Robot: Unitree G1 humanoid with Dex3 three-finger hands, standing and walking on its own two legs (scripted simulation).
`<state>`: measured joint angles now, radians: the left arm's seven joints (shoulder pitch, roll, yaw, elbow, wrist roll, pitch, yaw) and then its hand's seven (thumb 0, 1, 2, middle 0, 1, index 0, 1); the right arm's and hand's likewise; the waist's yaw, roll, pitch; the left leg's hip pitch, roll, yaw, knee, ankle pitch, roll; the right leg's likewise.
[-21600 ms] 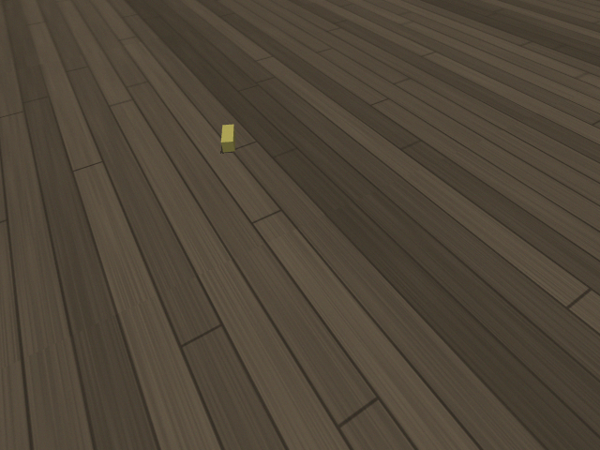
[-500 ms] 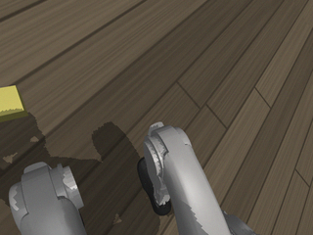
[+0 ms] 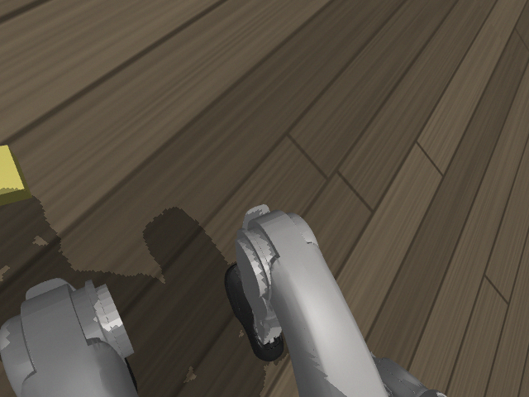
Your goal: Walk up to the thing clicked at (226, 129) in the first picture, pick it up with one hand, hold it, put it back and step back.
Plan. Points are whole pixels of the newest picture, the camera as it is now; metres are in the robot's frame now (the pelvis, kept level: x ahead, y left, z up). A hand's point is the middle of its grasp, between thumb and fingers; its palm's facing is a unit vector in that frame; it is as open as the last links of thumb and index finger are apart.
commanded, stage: close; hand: left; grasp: from above
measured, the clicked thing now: out of the picture +0.46 +0.30 -0.27
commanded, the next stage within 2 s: settle in 1.00 s
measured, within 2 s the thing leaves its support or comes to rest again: leaves its support in 1.46 s
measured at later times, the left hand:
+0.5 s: hand out of the picture +0.45 +0.29 -0.24, palm faces -0.44 -0.14 -0.89, open 10.0 cm
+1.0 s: hand out of the picture +0.45 +0.29 -0.24, palm faces -0.44 -0.15 -0.89, open 10.0 cm
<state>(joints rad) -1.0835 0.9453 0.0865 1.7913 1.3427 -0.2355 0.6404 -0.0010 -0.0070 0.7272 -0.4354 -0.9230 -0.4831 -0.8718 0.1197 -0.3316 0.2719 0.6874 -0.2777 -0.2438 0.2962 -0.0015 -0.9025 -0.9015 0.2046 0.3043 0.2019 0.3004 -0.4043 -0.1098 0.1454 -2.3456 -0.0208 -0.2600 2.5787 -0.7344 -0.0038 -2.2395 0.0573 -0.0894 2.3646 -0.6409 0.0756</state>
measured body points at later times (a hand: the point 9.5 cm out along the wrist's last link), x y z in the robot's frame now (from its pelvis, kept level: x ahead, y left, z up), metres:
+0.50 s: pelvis +0.00 +0.00 +0.01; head +0.27 +0.13 +0.34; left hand +0.47 +0.30 -0.19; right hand +0.05 -0.25 -0.05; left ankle +0.06 +0.12 -0.27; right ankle +0.13 -0.14 -0.26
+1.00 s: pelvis +0.00 +0.00 +0.01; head +0.27 +0.13 +0.34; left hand +0.47 +0.30 -0.19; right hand +0.05 -0.25 -0.04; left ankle +0.06 +0.12 -0.27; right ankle +0.13 -0.14 -0.26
